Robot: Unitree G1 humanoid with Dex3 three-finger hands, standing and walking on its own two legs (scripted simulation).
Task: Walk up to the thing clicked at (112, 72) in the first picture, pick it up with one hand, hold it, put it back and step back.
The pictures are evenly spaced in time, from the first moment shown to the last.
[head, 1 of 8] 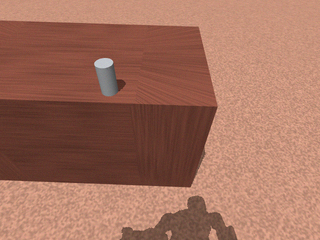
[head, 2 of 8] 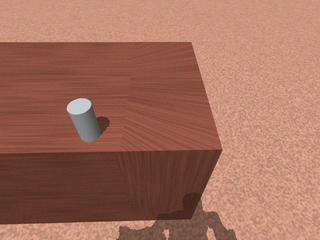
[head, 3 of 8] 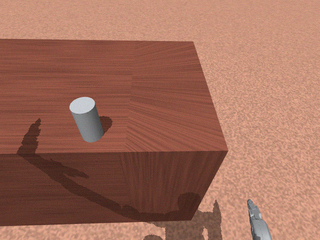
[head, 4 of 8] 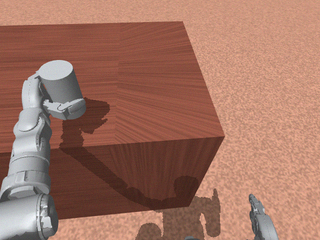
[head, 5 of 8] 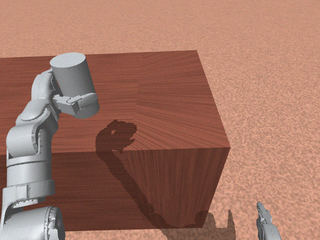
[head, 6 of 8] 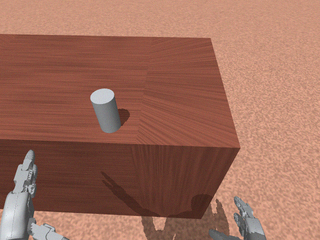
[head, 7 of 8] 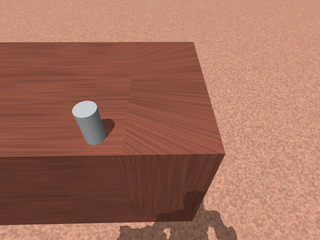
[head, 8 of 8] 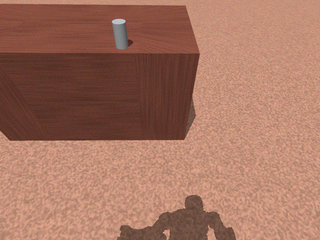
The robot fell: no
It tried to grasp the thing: yes
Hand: left
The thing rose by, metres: 0.27
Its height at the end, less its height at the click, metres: +0.00
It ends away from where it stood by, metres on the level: 0.02
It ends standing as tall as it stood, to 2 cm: yes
